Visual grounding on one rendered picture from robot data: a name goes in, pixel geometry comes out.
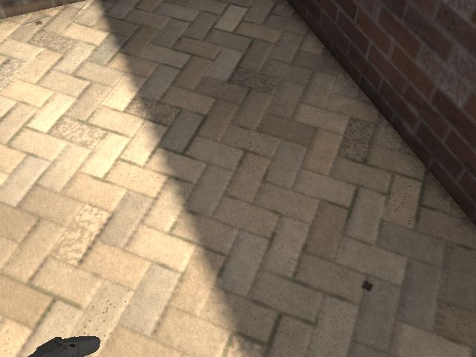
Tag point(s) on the left robot hand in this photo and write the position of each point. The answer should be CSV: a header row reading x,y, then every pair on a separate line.
x,y
68,347

